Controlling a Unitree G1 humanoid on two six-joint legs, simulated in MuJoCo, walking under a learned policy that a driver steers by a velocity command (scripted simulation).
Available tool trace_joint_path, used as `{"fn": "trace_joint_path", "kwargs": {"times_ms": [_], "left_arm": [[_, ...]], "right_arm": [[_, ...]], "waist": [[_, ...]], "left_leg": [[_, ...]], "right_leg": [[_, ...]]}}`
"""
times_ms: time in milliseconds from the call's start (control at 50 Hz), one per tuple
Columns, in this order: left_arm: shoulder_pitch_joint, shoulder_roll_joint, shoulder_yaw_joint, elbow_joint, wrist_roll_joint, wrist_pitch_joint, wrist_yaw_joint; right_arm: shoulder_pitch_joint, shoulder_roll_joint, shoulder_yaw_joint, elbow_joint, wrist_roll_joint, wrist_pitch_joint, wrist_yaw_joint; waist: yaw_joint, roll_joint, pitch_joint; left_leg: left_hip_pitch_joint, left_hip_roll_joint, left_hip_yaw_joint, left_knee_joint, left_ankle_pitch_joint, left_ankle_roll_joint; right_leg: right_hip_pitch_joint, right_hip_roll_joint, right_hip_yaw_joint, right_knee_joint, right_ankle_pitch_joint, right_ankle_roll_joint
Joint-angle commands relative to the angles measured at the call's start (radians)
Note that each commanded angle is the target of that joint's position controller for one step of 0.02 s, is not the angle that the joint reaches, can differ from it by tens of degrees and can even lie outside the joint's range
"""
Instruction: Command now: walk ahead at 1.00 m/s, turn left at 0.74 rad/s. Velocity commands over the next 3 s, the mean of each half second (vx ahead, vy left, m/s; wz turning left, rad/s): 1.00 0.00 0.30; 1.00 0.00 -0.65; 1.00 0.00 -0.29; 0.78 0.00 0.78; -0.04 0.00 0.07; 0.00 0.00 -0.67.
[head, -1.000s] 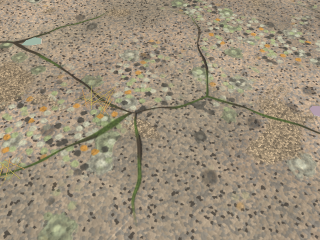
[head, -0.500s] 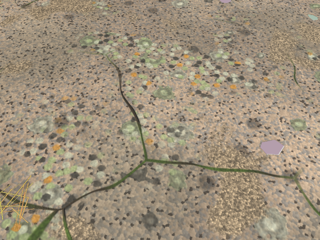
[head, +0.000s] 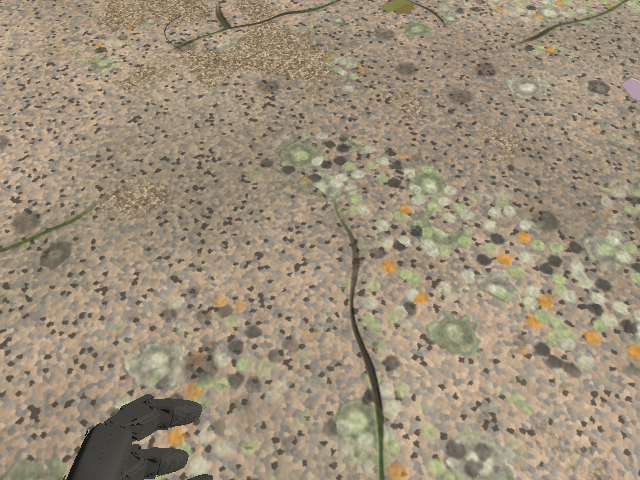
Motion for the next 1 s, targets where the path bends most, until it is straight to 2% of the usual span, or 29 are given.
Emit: {"fn": "trace_joint_path", "kwargs": {"times_ms": [20,60,100,140,160,180,200,220,240,280,320,380,420,460,500,540,560,580,600,620,640,680,700,760,820,880,920,960,1000], "left_arm": [[-0.097,0.083,0.021,-0.072,-0.017,-0.009,-0.002],[-0.117,0.091,0.026,-0.078,-0.012,-0.018,0.001],[-0.012,0.142,0.052,-0.047,-0.008,-0.024,0.014],[0.335,0.22,0.095,0.047,-0.02,-0.03,0.042],[0.561,0.285,0.122,0.084,0.002,-0.03,0.063],[0.496,0.37,0.146,0.105,0.011,-0.024,0.048],[0.399,0.264,0.143,0.081,0.002,-0.016,0.031],[0.352,0.181,0.127,0.086,-0.006,-0.019,0.025],[0.353,0.144,0.121,0.117,0.001,-0.022,0.021],[0.399,0.107,0.107,0.184,0.0,-0.036,0.024],[0.432,0.095,0.103,0.226,-0.025,-0.051,0.02],[0.412,0.134,0.109,0.24,-0.038,-0.063,0.017],[0.414,0.143,0.11,0.249,-0.05,-0.068,0.01],[0.457,0.177,0.116,0.272,-0.061,-0.072,0.005],[0.478,0.225,0.123,0.288,-0.058,-0.067,0.006],[0.493,0.279,0.133,0.306,-0.048,-0.051,0.02],[0.476,0.277,0.132,0.304,-0.046,-0.041,0.025],[0.496,0.178,0.11,0.278,-0.035,-0.041,0.023],[0.63,0.024,0.079,0.242,-0.079,-0.036,0.021],[0.497,0.144,0.104,0.231,-0.071,-0.028,0.026],[0.398,0.155,0.11,0.215,-0.064,-0.022,0.022],[0.375,0.111,0.106,0.232,-0.048,0.0,0.005],[0.406,0.088,0.105,0.23,-0.039,0.02,-0.004],[0.291,0.046,0.103,0.188,-0.029,0.062,-0.023],[0.149,0.026,0.087,0.111,-0.03,0.06,-0.043],[0.043,0.045,0.079,0.073,-0.033,0.053,-0.067],[0.045,0.067,0.082,0.077,-0.034,0.049,-0.069],[0.199,0.122,0.101,0.118,-0.04,0.05,-0.057],[0.575,0.211,0.151,0.227,-0.039,0.051,-0.027]], "right_arm": [[-0.019,-0.168,-0.045,-0.069,0.013,-0.027,0.001],[0.006,-0.162,-0.044,-0.052,0.007,-0.028,-0.009],[-0.002,-0.199,-0.048,-0.044,-0.004,-0.032,-0.022],[-0.088,-0.233,-0.053,-0.056,-0.028,-0.034,-0.021],[-0.109,-0.131,-0.027,-0.084,-0.038,-0.044,-0.025],[0.052,-0.018,0.006,-0.125,0.024,-0.046,-0.01],[-0.025,-0.092,0.01,-0.094,-0.008,-0.035,-0.024],[-0.164,-0.112,0.007,-0.11,-0.021,-0.032,-0.017],[-0.238,-0.101,0.013,-0.135,-0.029,-0.031,-0.007],[-0.291,-0.056,0.027,-0.177,-0.047,-0.016,0.014],[-0.315,-0.03,0.04,-0.203,-0.051,0.0,0.023],[-0.462,-0.041,0.059,-0.283,-0.059,-0.003,0.039],[-0.539,-0.026,0.077,-0.305,-0.048,-0.01,0.058],[-0.581,-0.018,0.084,-0.316,-0.039,-0.014,0.062],[-0.563,-0.057,0.071,-0.307,-0.043,-0.015,0.043],[-0.351,-0.119,0.04,-0.244,-0.057,-0.019,0.012],[-0.164,-0.155,0.019,-0.186,-0.064,-0.018,-0.006],[-0.018,-0.247,-0.011,-0.161,-0.086,-0.02,-0.029],[-0.029,-0.297,-0.024,-0.175,-0.106,-0.023,-0.029],[-0.084,-0.227,-0.02,-0.177,-0.068,-0.015,-0.025],[-0.172,-0.149,-0.002,-0.166,-0.059,-0.024,-0.024],[-0.22,-0.087,0.008,-0.139,-0.054,-0.037,-0.02],[-0.212,-0.072,0.012,-0.123,-0.044,-0.045,-0.02],[-0.194,-0.024,0.02,-0.076,-0.014,-0.069,-0.013],[-0.203,-0.022,0.02,-0.057,-0.022,-0.085,-0.012],[-0.19,-0.073,0.012,-0.048,-0.019,-0.088,-0.026],[-0.143,-0.125,0.004,-0.04,-0.016,-0.081,-0.038],[-0.156,-0.196,-0.015,-0.059,-0.024,-0.048,-0.057],[-0.235,-0.229,-0.028,-0.094,-0.039,-0.01,-0.058]], "waist": [[-0.007,0.052,0.06],[-0.024,0.055,0.04],[0.03,0.08,-0.045],[0.231,0.089,-0.215],[0.309,-0.019,-0.353],[0.155,-0.441,-0.472],[0.171,-0.205,-0.32],[0.189,-0.048,-0.186],[0.176,0.042,-0.094],[0.131,-0.017,-0.024],[0.097,-0.052,0.01],[0.079,-0.054,0.087],[0.09,-0.032,0.104],[0.096,-0.032,0.12],[0.079,-0.033,0.072],[-0.027,-0.072,-0.091],[-0.12,-0.066,-0.175],[-0.139,0.051,-0.295],[-0.02,0.282,-0.459],[-0.047,0.164,-0.374],[-0.012,0.103,-0.173],[0.05,0.059,-0.039],[0.087,0.107,-0.027],[0.114,0.079,0.056],[0.131,0.103,0.11],[0.127,0.036,0.135],[0.14,0.048,0.098],[0.234,0.112,-0.014],[0.405,0.106,-0.183]], "left_leg": [[-0.231,0.198,-0.191,-0.151,0.448,0.077],[-0.09,0.228,-0.18,-0.105,0.58,0.054],[0.037,0.256,-0.173,0.058,0.885,0.018],[-0.051,0.233,-0.129,0.468,0.888,-0.017],[-0.22,0.19,-0.063,0.82,0.56,-0.014],[-0.547,0.031,0.024,1.123,-0.152,-0.072],[-0.713,0.129,0.017,1.164,-0.102,-0.048],[-0.73,0.17,0.021,1.117,-0.021,-0.052],[-0.715,0.191,0.03,1.06,-0.006,-0.052],[-0.698,0.217,0.019,0.987,-0.039,-0.058],[-0.733,0.233,0.016,0.914,-0.065,-0.068],[-0.744,0.259,0.083,0.681,0.086,-0.09],[-0.564,0.253,0.188,0.446,0.263,-0.084],[-0.407,0.238,0.216,0.36,0.365,-0.073],[-0.355,0.195,0.23,0.309,0.319,-0.061],[-0.101,0.134,0.217,0.289,0.168,-0.045],[0.126,0.173,0.188,0.276,0.133,-0.044],[0.331,0.404,-0.05,0.271,-0.184,-0.037],[0.506,0.691,-0.565,0.107,-0.435,0.05],[0.388,0.636,-0.623,-0.023,-0.484,0.036],[0.224,0.583,-0.409,-0.021,-0.341,0.017],[0.009,0.499,-0.156,-0.071,-0.049,-0.02],[-0.055,0.5,-0.085,-0.091,-0.004,-0.023],[-0.093,0.457,0.117,-0.165,0.13,-0.063],[-0.141,0.398,0.314,-0.192,0.347,-0.082],[-0.118,0.373,0.437,-0.23,0.55,-0.113],[-0.006,0.387,0.463,-0.135,0.981,-0.134],[0.085,0.421,0.454,0.105,1.334,-0.146],[-0.051,0.445,0.405,0.63,1.261,-0.118]], "right_leg": [[0.257,0.09,-0.132,-0.173,0.213,-0.013],[0.268,0.106,-0.133,-0.264,0.208,-0.043],[0.387,0.161,-0.139,-0.299,0.086,-0.078],[0.739,0.119,-0.106,-0.27,-0.063,-0.12],[0.97,-0.073,0.111,-0.227,-0.399,-0.144],[1.167,-0.312,0.765,-0.464,-0.57,-0.297],[1.085,-0.267,0.772,-0.502,-0.677,-0.306],[0.951,-0.218,0.572,-0.498,-0.567,-0.292],[0.82,-0.174,0.448,-0.515,-0.412,-0.276],[0.693,-0.113,0.304,-0.546,-0.262,-0.251],[0.658,-0.095,0.228,-0.597,-0.194,-0.238],[0.564,-0.056,0.068,-0.703,-0.053,-0.231],[0.468,-0.002,-0.046,-0.781,0.065,-0.207],[0.45,-0.034,-0.037,-0.836,0.221,-0.214],[0.603,-0.045,-0.052,-0.721,0.583,-0.211],[0.667,-0.049,-0.057,-0.384,0.839,-0.181],[0.551,-0.009,-0.067,-0.114,0.705,-0.165],[0.36,0.06,-0.088,0.247,0.283,-0.165],[0.086,0.162,-0.042,0.611,-0.431,-0.154],[-0.004,0.128,-0.016,0.657,-0.328,-0.17],[-0.042,0.078,-0.021,0.596,-0.219,-0.168],[0.03,0.027,-0.026,0.525,-0.183,-0.156],[0.068,0.016,-0.03,0.514,-0.191,-0.145],[-0.019,-0.016,-0.055,0.476,-0.149,-0.131],[-0.024,-0.006,-0.118,0.308,0.031,-0.138],[0.102,0.049,-0.23,0.031,0.167,-0.18],[0.196,0.132,-0.304,-0.042,0.174,-0.211],[0.358,0.205,-0.324,-0.044,0.057,-0.24],[0.767,0.243,-0.233,-0.076,-0.097,-0.297]]}}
